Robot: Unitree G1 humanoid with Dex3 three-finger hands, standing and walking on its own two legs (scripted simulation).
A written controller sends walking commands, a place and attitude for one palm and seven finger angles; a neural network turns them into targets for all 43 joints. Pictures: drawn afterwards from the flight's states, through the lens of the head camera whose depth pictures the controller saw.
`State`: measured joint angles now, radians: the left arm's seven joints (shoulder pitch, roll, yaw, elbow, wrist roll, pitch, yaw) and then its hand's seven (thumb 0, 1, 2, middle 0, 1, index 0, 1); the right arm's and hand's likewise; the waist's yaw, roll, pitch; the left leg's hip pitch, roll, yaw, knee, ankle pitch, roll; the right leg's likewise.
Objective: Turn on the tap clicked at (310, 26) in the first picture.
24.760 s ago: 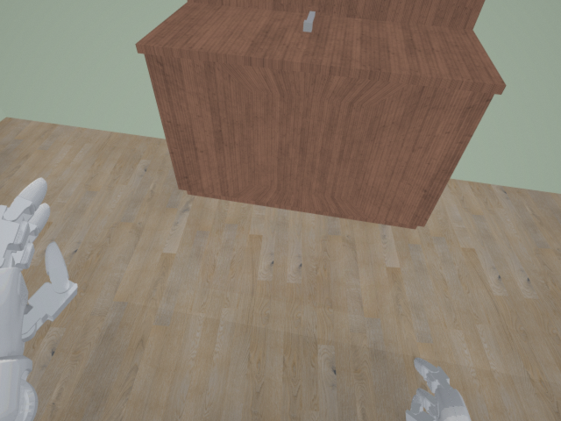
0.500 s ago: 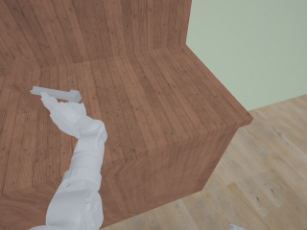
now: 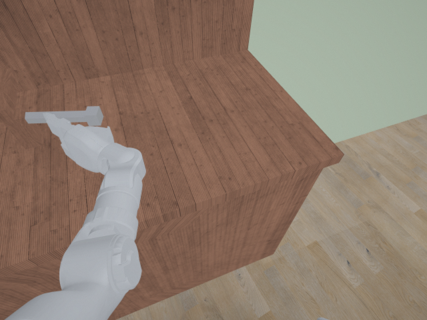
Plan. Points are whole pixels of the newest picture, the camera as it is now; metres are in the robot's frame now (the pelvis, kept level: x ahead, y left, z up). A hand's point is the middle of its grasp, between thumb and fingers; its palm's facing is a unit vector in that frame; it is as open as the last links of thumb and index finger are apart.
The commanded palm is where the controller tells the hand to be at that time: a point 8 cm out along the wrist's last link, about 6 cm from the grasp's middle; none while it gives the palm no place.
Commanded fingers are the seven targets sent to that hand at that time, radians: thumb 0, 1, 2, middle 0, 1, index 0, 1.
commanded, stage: push the lever round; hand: left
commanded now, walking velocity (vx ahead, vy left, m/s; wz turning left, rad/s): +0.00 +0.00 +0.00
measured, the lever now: (94, 116) +0.49 +0.24 +0.12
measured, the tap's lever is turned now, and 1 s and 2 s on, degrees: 72 86 86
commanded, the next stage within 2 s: lift the hand up off the lever in 0.06 s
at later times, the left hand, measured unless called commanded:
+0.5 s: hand (106, 119) +0.49 +0.22 +0.11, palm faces +0.84 -0.54 -0.10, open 7.9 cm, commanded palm +0.42 +0.22 +0.12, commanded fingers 0.00 0.90 0.90 -0.15 -0.15 -0.15 -0.15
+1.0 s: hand (104, 118) +0.46 +0.21 +0.13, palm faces +0.83 -0.55 -0.09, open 7.8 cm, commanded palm +0.41 +0.21 +0.14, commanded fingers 0.00 0.90 0.90 -0.15 -0.15 -0.15 -0.15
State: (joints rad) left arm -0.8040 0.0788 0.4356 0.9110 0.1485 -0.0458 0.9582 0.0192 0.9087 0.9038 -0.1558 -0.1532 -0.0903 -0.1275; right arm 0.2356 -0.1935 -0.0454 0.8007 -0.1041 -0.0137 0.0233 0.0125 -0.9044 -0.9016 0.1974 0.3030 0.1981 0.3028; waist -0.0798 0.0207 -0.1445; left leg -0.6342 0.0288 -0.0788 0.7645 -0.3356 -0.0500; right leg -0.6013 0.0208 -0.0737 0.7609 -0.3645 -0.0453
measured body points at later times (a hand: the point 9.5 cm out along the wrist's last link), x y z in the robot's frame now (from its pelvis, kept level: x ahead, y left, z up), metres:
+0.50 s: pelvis +0.01 +0.01 +0.00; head +0.06 +0.01 +0.45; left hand +0.44 +0.24 +0.12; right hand +0.03 -0.25 -0.13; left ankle +0.02 +0.15 -0.71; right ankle +0.00 -0.09 -0.71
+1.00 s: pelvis +0.03 +0.01 +0.01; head +0.05 +0.00 +0.46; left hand +0.42 +0.23 +0.14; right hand +0.14 -0.23 -0.11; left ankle +0.02 +0.15 -0.71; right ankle +0.00 -0.09 -0.71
